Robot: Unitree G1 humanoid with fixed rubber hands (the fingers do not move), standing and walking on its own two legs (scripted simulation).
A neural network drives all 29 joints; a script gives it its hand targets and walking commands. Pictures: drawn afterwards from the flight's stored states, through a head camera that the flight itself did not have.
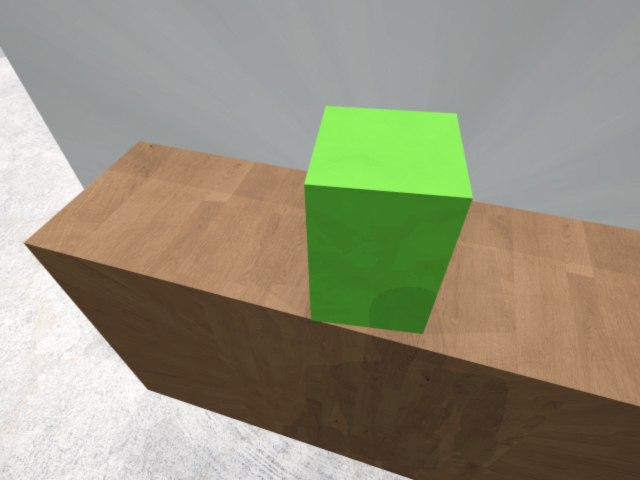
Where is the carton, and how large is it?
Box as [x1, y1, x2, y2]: [304, 106, 472, 333]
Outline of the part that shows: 326,106 304,183 311,320 422,333 472,198 456,114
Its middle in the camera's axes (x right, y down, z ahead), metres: +0.09 -0.03 +0.56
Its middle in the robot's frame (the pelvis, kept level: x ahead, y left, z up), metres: +0.45 -0.06 +0.08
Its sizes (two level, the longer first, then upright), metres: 0.177 0.176 0.276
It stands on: a pedestal, 0.71 m high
